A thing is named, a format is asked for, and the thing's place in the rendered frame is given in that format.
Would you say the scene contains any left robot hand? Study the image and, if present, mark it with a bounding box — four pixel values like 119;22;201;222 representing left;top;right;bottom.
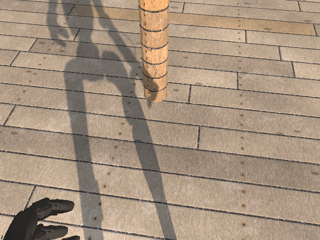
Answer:
1;197;80;240

